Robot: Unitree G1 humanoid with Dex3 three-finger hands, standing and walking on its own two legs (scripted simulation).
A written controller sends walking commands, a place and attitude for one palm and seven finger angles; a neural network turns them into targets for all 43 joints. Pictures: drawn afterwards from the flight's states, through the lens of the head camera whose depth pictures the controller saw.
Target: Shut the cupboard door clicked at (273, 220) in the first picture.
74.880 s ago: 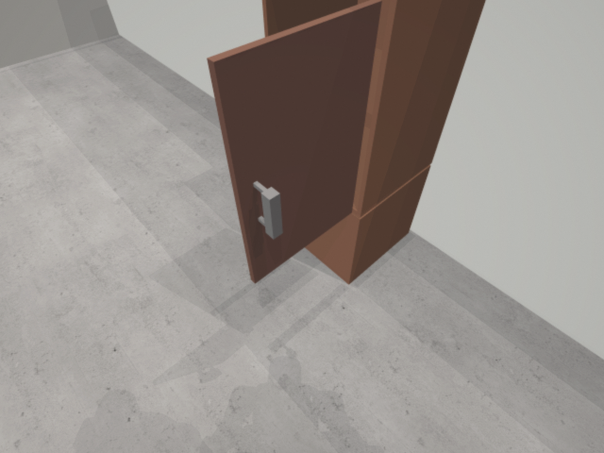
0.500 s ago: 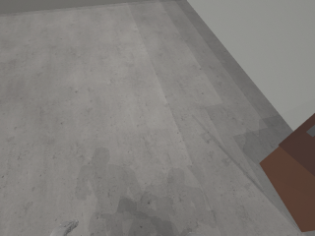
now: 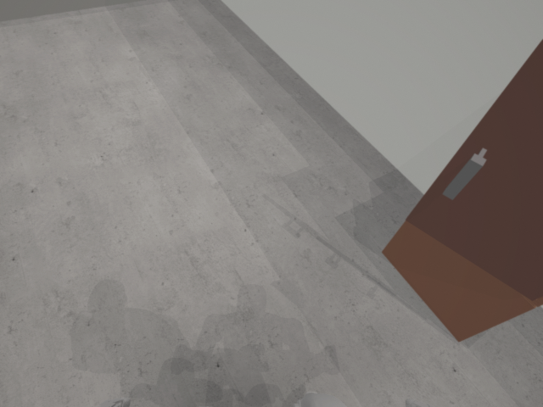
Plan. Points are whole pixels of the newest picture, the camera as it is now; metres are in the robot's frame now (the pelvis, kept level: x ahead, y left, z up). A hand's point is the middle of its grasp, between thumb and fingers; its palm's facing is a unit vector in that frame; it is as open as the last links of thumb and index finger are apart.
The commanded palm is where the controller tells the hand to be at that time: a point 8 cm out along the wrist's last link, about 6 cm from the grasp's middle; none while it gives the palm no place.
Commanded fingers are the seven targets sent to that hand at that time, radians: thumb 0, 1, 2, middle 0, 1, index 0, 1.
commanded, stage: turn to face it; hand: left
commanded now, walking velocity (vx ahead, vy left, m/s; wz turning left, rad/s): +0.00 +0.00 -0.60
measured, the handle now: (466, 172) +0.63 -0.42 -0.07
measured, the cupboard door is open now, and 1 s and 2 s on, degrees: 19 19 19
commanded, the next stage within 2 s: take the last steps up to it in 0.90 s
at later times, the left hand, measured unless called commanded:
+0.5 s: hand (188, 384) +0.17 +0.14 -0.16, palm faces -0.29 -0.93 -0.25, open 7.4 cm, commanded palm none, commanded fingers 0.00 0.90 0.90 -0.20 -0.30 -0.20 -0.30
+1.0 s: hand (231, 341) +0.24 +0.08 -0.16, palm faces -0.51 -0.82 -0.26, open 7.4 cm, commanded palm none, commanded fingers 0.00 0.90 0.90 -0.20 -0.30 -0.20 -0.30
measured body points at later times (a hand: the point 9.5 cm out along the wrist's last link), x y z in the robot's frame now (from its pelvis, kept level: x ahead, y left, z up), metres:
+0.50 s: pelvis +0.02 -0.03 +0.00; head +0.07 -0.05 +0.45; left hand +0.18 +0.19 -0.14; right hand +0.03 -0.31 -0.14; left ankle +0.06 +0.10 -0.69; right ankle -0.01 -0.14 -0.73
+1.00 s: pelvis +0.04 -0.04 -0.01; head +0.07 -0.07 +0.44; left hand +0.27 +0.12 -0.14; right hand -0.07 -0.27 -0.16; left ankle +0.09 +0.09 -0.73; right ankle -0.03 -0.12 -0.74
